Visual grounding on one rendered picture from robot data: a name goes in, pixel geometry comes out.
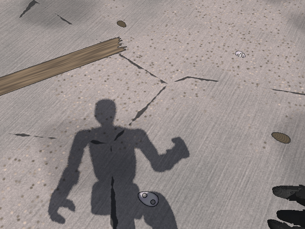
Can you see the robot right hand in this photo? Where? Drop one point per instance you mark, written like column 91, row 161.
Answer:
column 292, row 193

